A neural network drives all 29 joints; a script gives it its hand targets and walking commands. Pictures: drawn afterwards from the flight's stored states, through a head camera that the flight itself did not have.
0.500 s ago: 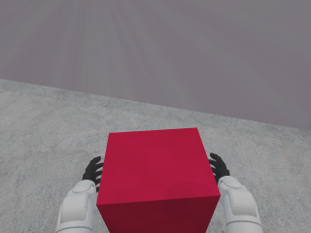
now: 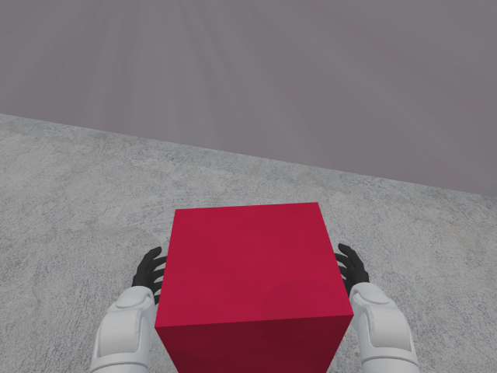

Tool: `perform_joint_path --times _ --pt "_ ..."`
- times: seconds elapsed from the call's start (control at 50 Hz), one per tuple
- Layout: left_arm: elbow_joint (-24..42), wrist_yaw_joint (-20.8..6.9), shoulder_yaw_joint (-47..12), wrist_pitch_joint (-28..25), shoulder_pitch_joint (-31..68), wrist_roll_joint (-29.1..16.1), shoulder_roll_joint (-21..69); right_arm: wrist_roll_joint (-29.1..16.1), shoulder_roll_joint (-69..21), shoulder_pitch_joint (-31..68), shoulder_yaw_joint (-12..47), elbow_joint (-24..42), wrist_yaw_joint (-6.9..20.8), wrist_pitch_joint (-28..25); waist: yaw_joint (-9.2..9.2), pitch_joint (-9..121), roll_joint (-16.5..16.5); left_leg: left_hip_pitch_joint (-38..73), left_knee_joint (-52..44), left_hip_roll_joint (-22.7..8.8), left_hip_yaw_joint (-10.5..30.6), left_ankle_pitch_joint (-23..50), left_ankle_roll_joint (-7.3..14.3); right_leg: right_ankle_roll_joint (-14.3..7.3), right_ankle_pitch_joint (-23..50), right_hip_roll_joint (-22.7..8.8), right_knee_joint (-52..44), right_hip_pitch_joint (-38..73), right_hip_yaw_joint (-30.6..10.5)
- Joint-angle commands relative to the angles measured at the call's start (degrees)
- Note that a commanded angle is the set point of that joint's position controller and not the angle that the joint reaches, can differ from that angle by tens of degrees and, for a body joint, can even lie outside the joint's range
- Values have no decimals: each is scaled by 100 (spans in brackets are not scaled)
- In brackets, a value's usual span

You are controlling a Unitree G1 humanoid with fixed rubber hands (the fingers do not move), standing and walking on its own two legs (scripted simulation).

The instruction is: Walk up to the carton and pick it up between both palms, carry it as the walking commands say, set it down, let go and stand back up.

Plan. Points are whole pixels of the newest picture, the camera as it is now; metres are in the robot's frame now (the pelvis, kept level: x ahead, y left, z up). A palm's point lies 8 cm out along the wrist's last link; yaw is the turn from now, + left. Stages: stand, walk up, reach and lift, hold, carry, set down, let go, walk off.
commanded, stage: carry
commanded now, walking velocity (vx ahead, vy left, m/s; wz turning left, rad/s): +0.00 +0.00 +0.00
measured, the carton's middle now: (251, 300) +0.29 +0.00 -0.04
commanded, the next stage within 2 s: hold in 0.32 s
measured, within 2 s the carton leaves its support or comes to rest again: neither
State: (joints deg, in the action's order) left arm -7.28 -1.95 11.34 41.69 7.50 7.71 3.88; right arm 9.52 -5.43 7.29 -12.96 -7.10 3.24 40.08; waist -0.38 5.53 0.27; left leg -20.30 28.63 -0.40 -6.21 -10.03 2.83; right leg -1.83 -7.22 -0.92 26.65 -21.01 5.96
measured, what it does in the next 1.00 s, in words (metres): shifts its weight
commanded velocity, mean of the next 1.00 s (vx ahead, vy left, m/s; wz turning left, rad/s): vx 0.00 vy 0.00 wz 0.00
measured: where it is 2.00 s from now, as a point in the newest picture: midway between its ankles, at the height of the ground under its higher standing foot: outside the picture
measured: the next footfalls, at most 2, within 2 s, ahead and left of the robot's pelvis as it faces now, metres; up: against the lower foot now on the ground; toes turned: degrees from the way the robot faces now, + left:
none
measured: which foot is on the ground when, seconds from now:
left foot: down 0.00-1.00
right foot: down 0.00-1.00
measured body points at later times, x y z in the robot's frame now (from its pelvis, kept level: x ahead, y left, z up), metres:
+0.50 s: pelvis +0.01 -0.01 +0.00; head -0.02 -0.01 +0.45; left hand +0.32 +0.16 +0.03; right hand +0.30 -0.19 +0.03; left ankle +0.06 +0.09 -0.73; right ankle +0.07 -0.10 -0.73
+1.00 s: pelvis +0.06 -0.01 +0.01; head +0.01 -0.02 +0.46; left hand +0.34 +0.15 +0.04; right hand +0.33 -0.20 +0.04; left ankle +0.06 +0.09 -0.73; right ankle +0.07 -0.10 -0.73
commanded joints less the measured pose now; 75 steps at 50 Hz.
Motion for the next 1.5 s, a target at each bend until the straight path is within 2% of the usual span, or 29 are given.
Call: perform_joint_path --times 0.0,0.3,0.32,0.36,0.38,0.42,0.44,0.5,0.56,0.62,0.66,0.72,0.8,0.88,1.04,1.16,1.26,1.28,1.32,1.36,1.42,1.48 --pt "773 -783 -3143 -317 2805 -898 4003 -970 -3826 2615 3240 582 809 -137 17 1428 -173 284 -869 -862 1075 -885 32 -73 -873 -634 -454 632 -741" --pt "1001 -719 -3105 -271 2626 -941 3825 -1096 -3716 2544 3363 845 722 -96 63 1582 -37 453 -475 -787 965 -331 57 -80 -543 -770 -563 630 -850" --pt "204 -673 -2736 -246 3544 -899 3554 -1069 -3420 3058 2688 587 545 -62 316 1225 -169 763 -740 409 1210 -827 -50 -135 -1220 226 -408 1567 -946" --pt "7 -656 -2654 -323 3692 -767 3445 -954 -3467 3311 2639 537 467 -102 364 1128 107 760 -672 387 1295 -803 -7 -79 -1282 171 -430 1469 -951" --pt "4 -677 -2729 -403 3747 -805 3386 -980 -3435 3415 2701 558 435 -155 411 1174 101 931 -623 401 1333 -1085 12 -85 -1649 129 -494 1182 -981" --pt "-124 -713 -2866 -539 4572 -994 3671 -1192 -3762 4075 3029 488 526 -197 382 1228 75 1058 -550 346 1357 -1375 -1 -49 -2065 90 -498 935 -910" --pt "-149 -727 -2898 -547 4485 -1025 3934 -1296 -3969 4130 3152 406 603 -176 297 1208 -3 1093 -563 308 1374 -1274 -20 -37 -1921 97 -470 979 -913" --pt "-799 -790 -2735 -501 4472 -897 4478 -1369 -4232 4277 3110 -33 749 -75 253 1017 -172 909 -658 248 1450 -1409 -78 13 -1768 119 -414 1190 -883" --pt "-1330 -929 -2546 -454 4221 -666 4903 -1288 -4559 4120 3061 -378 864 2 197 936 -88 1054 -738 257 1438 -806 -127 57 -1123 139 -500 1362 -885" --pt "-1144 -1058 -2653 -423 4102 -623 5284 -1242 -4838 3800 3033 -460 966 15 279 1178 -49 1454 -797 266 1423 321 -166 90 -13 203 -555 1616 -891" --pt "-946 -1086 -2780 -410 3956 -668 5385 -1264 -4935 3627 3113 -358 1019 13 272 1308 19 1631 -821 268 1441 991 -173 118 684 226 -553 1828 -949" --pt "-755 -1105 -2909 -362 3641 -717 5344 -1274 -4903 3420 3225 -89 1019 26 269 1216 166 1693 -887 299 1436 1471 -145 152 1226 249 -618 2069 -1044" --pt "-350 -1096 -3044 -304 3293 -768 5117 -1307 -4740 3111 3391 330 962 66 277 948 239 1715 -983 365 1395 1621 -95 175 1550 269 -711 2263 -1123" --pt "78 -1024 -3137 -266 3092 -796 4798 -1324 -4486 2766 3463 574 919 82 237 735 151 1746 -1085 423 1331 1552 -81 156 1636 278 -785 2369 -1151" --pt "626 -741 -3079 -253 2600 -797 4088 -1245 -3678 2313 3409 1006 757 -45 116 855 92 1915 -1131 428 1285 1585 -87 83 1691 295 -780 2423 -1182" --pt "783 -525 -2938 -266 2425 -794 3504 -1094 -3101 2111 3221 1159 590 -131 73 813 148 1917 -1113 398 1282 1317 -79 14 1275 301 -756 2206 -1187" --pt "696 -411 -2826 -291 2582 -846 3129 -1030 -2848 2214 3060 1141 475 -150 49 588 165 1747 -1044 384 1263 732 -59 -43 461 262 -734 1839 -1183" --pt "1129 -541 -2705 -358 2282 -703 3515 -1293 -3613 2739 3654 1102 584 -110 -483 682 -187 2070 -832 300 1153 848 -8 -112 321 297 -792 1953 -1482" --pt "859 -632 -2701 -370 2680 -706 3590 -1159 -3706 2936 3409 913 585 -110 -256 525 -153 1897 -814 298 1127 384 17 -109 -81 260 -824 1835 -1516" --pt "594 -729 -2560 -400 3083 -662 3591 -1022 -3739 3144 3244 607 615 -162 -294 231 -145 1470 -853 282 1046 -250 29 -123 -701 223 -853 1852 -1552" --pt "57 -894 -2342 -491 3651 -527 3566 -680 -3834 3308 2699 -163 643 -251 -102 25 20 1425 -832 271 1010 -778 80 -125 -1403 181 -894 1549 -1557" --pt "-608 -1084 -2154 -667 4235 -458 3888 -472 -4182 3840 2322 -883 710 -433 50 14 54 1427 -718 242 1066 -981 118 -149 -1673 175 -765 1365 -1550"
